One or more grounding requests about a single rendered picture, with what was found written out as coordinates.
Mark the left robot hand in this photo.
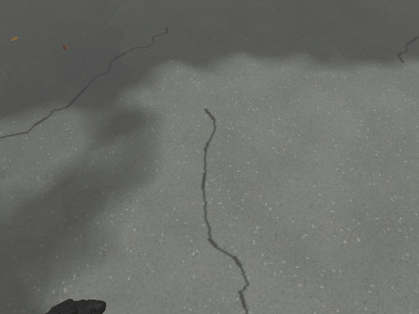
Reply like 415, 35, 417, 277
45, 299, 106, 314

